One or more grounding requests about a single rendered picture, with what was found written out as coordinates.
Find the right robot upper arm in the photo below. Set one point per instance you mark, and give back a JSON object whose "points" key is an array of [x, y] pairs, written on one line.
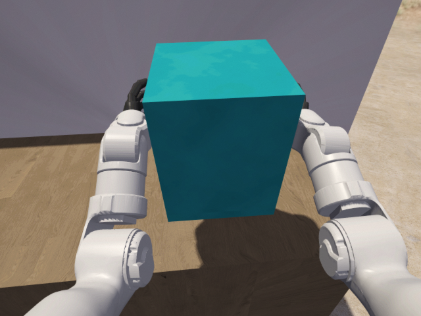
{"points": [[368, 255]]}

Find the left robot upper arm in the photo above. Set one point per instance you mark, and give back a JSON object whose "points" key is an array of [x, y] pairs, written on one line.
{"points": [[111, 265]]}

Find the carton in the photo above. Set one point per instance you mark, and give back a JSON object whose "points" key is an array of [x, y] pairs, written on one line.
{"points": [[222, 117]]}

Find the left robot hand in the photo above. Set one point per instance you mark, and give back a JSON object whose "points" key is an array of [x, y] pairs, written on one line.
{"points": [[135, 96]]}

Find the pedestal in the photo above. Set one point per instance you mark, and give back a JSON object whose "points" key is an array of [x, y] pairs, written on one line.
{"points": [[264, 265]]}

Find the right robot forearm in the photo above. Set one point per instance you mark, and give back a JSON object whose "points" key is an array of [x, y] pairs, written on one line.
{"points": [[340, 189]]}

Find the right robot hand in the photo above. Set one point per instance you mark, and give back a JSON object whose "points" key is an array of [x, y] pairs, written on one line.
{"points": [[305, 104]]}

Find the left robot forearm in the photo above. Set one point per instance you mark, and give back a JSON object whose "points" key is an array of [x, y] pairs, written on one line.
{"points": [[122, 168]]}

